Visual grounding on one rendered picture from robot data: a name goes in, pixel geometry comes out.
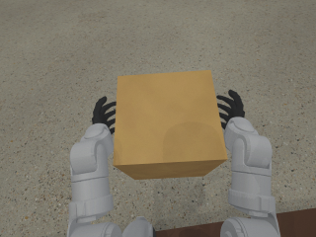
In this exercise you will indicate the right robot hand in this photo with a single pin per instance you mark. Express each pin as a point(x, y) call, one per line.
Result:
point(236, 110)

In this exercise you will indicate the left robot forearm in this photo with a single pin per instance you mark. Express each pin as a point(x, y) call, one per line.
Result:
point(89, 171)

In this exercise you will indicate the carton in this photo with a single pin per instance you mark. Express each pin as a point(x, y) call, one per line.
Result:
point(167, 126)

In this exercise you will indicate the right robot forearm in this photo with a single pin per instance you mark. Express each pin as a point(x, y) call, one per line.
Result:
point(251, 166)

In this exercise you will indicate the robot left upper arm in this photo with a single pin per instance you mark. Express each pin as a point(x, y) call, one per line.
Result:
point(105, 229)

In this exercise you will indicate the left robot thigh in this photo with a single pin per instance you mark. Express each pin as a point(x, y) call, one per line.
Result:
point(138, 228)

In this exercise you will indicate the robot right upper arm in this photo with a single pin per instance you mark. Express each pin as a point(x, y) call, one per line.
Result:
point(247, 227)

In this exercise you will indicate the left robot shin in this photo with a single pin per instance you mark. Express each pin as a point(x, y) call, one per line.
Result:
point(141, 218)

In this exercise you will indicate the left robot hand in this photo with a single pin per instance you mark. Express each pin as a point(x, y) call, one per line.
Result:
point(99, 115)

